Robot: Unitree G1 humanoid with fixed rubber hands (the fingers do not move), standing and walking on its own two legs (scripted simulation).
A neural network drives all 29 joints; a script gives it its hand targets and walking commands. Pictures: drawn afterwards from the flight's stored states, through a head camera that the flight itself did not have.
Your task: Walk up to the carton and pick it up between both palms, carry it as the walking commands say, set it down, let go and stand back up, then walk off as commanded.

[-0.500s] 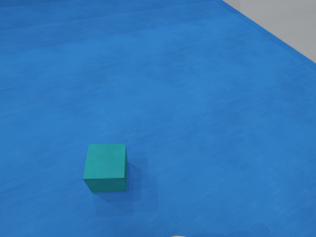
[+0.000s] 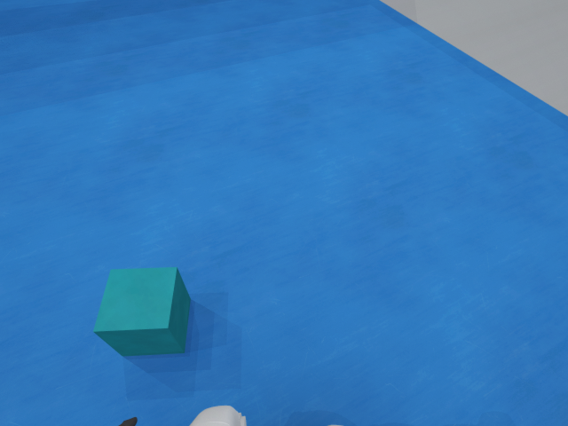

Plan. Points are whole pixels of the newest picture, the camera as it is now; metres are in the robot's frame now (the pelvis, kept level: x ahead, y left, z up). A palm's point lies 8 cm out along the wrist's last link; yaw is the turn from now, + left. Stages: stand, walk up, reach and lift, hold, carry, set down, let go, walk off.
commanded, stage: walk off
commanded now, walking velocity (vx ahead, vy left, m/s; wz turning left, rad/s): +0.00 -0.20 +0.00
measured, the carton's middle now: (149, 312) +0.51 +0.44 -0.65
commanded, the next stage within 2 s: none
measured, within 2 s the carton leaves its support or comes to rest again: neither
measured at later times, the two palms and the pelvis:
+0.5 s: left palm out of the picture +0.04 +0.16 -0.14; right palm out of the picture -0.01 -0.36 -0.10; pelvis +0.01 -0.11 +0.01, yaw -1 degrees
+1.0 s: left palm out of the picture +0.06 -0.04 -0.14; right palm out of the picture +0.10 -0.53 -0.12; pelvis +0.03 -0.27 +0.00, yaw +0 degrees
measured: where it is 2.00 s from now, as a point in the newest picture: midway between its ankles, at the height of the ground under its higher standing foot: outside the picture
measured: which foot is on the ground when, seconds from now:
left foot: up 0.00-0.14, down 0.16-0.62, up 0.64-1.00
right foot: down 0.00-0.18, up 0.20-0.58, down 0.60-1.00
